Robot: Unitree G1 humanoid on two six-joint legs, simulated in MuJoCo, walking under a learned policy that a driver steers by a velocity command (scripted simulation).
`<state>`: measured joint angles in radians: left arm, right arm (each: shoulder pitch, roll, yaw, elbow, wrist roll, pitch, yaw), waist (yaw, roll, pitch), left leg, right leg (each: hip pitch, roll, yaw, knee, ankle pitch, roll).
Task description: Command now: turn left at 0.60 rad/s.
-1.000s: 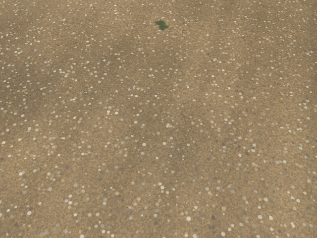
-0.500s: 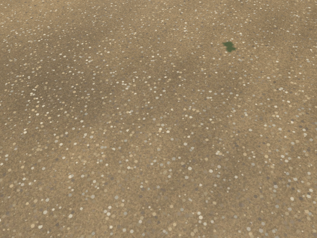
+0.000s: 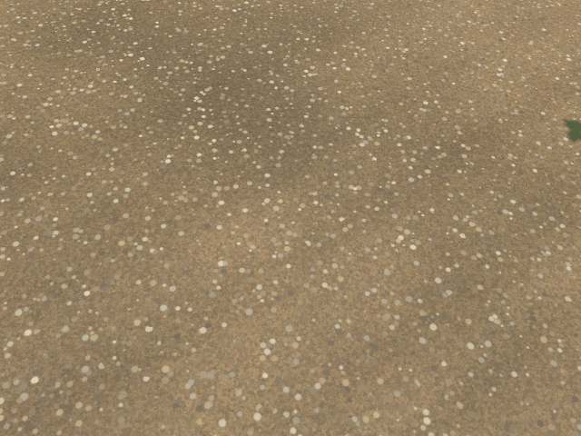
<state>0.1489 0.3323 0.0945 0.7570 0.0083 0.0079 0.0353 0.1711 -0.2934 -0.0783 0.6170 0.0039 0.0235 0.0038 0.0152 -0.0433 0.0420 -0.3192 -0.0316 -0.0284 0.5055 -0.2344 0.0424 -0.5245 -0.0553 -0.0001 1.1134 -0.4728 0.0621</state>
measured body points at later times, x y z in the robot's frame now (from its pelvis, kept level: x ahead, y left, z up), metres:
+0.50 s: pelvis +0.01 -0.03 +0.00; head +0.05 -0.04 +0.45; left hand +0.08 +0.29 -0.08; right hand +0.24 -0.27 -0.10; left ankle -0.05 +0.10 -0.65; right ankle +0.05 -0.14 -0.74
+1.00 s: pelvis -0.01 +0.02 +0.01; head +0.01 +0.07 +0.45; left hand -0.04 +0.36 -0.10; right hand +0.28 -0.12 -0.07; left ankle -0.05 +0.11 -0.74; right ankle +0.08 -0.10 -0.66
